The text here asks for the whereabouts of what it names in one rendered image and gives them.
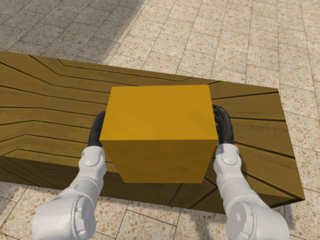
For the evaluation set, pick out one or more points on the carton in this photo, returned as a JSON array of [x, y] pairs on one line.
[[160, 134]]

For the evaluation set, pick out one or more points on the right robot forearm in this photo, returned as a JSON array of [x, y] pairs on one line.
[[230, 181]]

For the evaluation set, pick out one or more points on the left robot upper arm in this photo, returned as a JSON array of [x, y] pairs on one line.
[[70, 218]]

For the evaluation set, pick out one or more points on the right robot upper arm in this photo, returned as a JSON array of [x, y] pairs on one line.
[[249, 221]]

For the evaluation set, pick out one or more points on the left robot forearm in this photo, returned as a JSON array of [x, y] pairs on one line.
[[89, 181]]

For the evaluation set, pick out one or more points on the pedestal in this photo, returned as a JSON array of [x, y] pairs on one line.
[[48, 107]]

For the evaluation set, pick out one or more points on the right robot hand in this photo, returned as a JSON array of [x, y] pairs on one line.
[[224, 127]]

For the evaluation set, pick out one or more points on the left robot hand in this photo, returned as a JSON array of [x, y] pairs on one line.
[[95, 131]]

